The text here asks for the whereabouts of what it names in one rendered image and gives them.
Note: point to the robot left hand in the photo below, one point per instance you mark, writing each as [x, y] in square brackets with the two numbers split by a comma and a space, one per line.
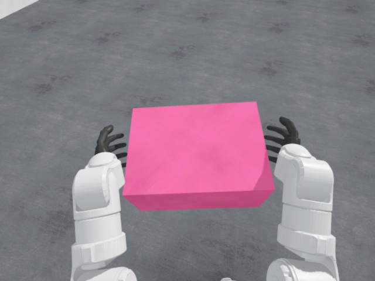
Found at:
[104, 141]

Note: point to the robot right hand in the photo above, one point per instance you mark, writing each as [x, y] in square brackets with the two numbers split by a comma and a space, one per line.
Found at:
[290, 136]

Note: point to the left robot upper arm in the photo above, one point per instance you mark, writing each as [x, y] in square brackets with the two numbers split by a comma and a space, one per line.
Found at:
[111, 274]

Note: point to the carton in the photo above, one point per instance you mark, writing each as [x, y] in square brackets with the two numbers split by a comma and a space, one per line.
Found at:
[196, 157]

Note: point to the right robot upper arm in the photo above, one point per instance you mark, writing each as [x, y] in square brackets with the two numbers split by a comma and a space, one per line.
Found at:
[295, 270]

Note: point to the right robot forearm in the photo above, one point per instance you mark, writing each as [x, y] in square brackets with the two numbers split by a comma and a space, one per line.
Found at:
[308, 199]

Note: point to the left robot forearm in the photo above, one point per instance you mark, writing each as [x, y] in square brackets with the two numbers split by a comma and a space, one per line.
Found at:
[96, 207]

